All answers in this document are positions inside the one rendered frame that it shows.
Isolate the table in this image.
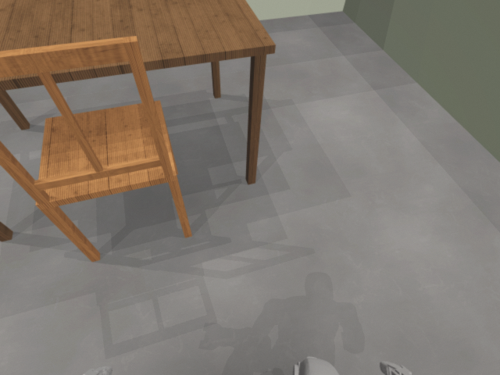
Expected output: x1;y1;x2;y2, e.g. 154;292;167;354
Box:
0;0;276;241

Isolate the robot right thigh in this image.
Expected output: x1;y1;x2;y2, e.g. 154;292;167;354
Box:
293;358;339;375

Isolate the chair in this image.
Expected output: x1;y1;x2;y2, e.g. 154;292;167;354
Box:
0;36;192;262

